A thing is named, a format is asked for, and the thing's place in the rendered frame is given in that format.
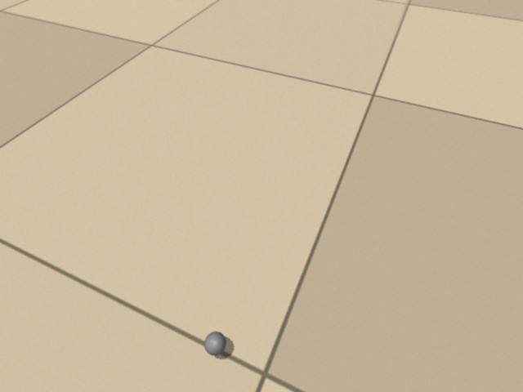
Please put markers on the ball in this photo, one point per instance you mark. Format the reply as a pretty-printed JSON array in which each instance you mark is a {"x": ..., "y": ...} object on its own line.
[{"x": 215, "y": 343}]

